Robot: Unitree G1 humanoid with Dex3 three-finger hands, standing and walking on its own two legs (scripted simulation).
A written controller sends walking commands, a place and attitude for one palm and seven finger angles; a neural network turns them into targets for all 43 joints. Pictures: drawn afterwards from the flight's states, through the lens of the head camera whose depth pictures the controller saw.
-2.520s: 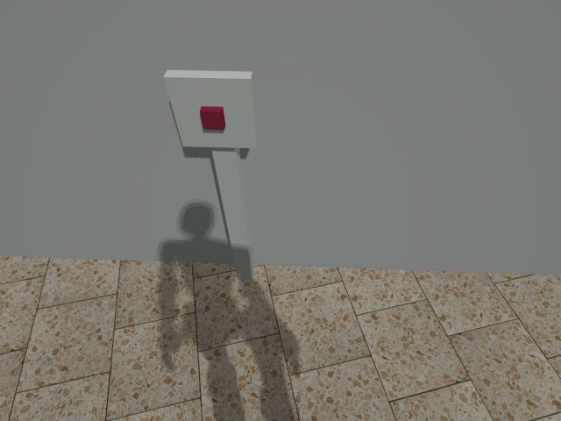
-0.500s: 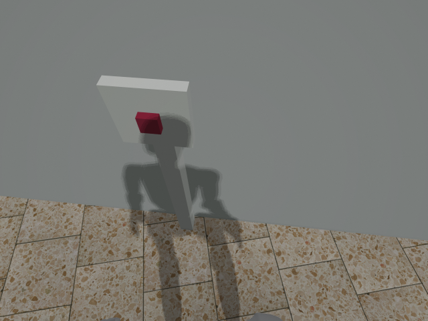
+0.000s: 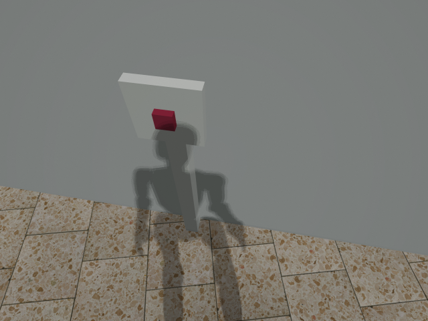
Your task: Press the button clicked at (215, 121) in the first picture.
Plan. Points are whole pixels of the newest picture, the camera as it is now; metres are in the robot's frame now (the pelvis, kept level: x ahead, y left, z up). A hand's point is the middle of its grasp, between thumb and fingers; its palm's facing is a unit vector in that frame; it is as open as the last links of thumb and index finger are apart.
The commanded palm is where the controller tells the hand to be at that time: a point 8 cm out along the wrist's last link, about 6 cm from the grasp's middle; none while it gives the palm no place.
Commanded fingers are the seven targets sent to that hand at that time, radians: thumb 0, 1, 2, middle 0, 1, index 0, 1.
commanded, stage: come to a stop and stand still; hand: left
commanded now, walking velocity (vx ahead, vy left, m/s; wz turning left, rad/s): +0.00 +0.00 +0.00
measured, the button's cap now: (165, 119) +0.52 +0.16 +0.04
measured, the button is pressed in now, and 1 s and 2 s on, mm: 0 0 0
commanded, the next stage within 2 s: look again from close up in 0.52 s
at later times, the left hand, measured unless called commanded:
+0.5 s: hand out of the picture +0.03 +0.21 -0.17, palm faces -0.01 -0.98 -0.18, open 7.3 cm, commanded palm none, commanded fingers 0.00 0.90 0.90 -0.20 -0.30 -0.20 -0.30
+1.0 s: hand out of the picture +0.04 +0.20 -0.17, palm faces -0.04 -0.97 -0.22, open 7.3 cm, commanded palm none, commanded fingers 0.00 0.90 0.90 -0.20 -0.30 -0.20 -0.30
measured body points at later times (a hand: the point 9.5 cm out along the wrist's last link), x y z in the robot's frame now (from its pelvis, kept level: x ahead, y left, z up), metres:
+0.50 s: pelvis +0.01 +0.04 +0.01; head +0.04 +0.04 +0.46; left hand +0.03 +0.26 -0.16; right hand -0.02 -0.17 -0.15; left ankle -0.03 +0.13 -0.74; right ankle +0.01 -0.11 -0.74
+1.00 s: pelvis +0.02 +0.03 +0.00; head +0.03 +0.01 +0.45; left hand +0.04 +0.25 -0.15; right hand +0.04 -0.20 -0.17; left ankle -0.03 +0.13 -0.74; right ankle +0.01 -0.11 -0.74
